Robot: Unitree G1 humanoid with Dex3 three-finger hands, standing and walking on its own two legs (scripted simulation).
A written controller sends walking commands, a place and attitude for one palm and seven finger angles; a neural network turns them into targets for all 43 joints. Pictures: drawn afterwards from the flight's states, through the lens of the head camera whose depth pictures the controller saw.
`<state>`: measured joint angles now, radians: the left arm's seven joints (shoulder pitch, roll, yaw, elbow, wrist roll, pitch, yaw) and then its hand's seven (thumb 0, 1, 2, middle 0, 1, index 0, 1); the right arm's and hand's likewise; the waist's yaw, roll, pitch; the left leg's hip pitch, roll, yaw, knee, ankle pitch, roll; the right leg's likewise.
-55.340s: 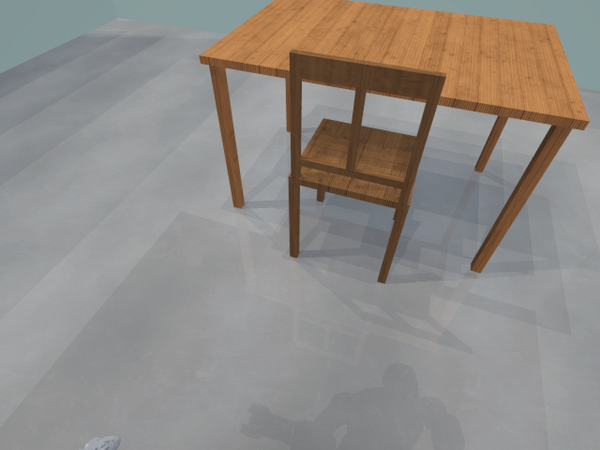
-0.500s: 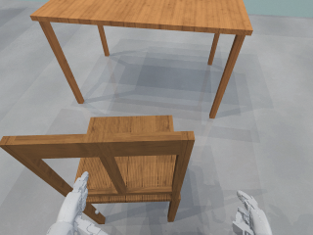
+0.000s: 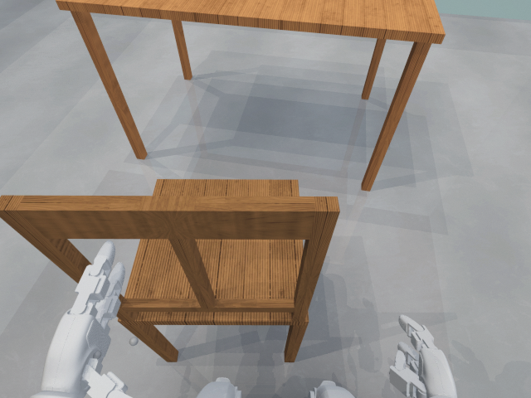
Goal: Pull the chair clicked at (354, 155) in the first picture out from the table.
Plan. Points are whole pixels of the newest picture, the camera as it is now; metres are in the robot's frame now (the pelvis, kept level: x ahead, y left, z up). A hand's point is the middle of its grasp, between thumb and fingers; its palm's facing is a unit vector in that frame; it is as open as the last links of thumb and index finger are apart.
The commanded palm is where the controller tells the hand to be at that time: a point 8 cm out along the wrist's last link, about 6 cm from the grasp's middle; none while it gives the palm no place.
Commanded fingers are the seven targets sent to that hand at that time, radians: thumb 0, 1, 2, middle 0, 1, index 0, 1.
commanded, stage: draw the hand back to the body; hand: left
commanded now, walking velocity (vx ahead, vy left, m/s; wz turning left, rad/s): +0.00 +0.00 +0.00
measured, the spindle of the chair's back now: (196, 274) +0.32 +0.13 -0.03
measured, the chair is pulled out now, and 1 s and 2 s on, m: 0.63 0.63 0.63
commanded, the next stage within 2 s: step back with the hand held close in 1.28 s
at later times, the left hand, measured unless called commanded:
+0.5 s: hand (45, 300) +0.21 +0.24 +0.15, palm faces +0.33 -0.85 -0.41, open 14.9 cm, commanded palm +0.17 +0.28 +0.18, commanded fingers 0.00 0.21 0.57 -0.10 -0.16 -0.10 -0.16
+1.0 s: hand out of the picture +0.24 +0.27 +0.24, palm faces +0.49 -0.75 -0.45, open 8.3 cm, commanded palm +0.19 +0.31 +0.25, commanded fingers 0.00 0.90 0.90 -0.20 -0.30 -0.20 -0.30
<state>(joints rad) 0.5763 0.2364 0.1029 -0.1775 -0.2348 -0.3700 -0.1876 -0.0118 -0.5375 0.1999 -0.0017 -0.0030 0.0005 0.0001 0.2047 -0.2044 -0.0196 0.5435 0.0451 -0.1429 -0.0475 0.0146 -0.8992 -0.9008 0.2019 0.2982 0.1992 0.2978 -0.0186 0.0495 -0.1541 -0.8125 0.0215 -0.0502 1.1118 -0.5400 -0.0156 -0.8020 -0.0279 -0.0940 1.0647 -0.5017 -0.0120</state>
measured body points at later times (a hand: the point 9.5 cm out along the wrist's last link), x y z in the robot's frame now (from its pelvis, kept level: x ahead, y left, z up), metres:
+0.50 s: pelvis +0.03 +0.00 +0.06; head +0.03 -0.02 +0.50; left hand +0.19 +0.28 +0.17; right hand +0.23 -0.22 -0.02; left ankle +0.00 +0.13 -0.66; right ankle +0.01 -0.12 -0.66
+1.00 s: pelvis +0.04 +0.00 +0.08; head +0.04 -0.03 +0.53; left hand +0.21 +0.31 +0.27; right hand +0.23 -0.22 -0.02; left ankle +0.00 +0.13 -0.66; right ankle +0.01 -0.12 -0.66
